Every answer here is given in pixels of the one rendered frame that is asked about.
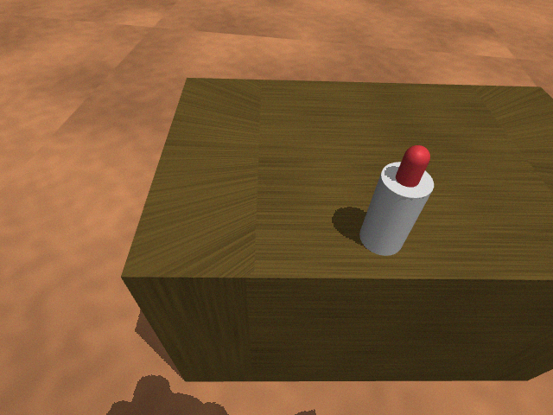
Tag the bottle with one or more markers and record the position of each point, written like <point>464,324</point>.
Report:
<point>403,189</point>

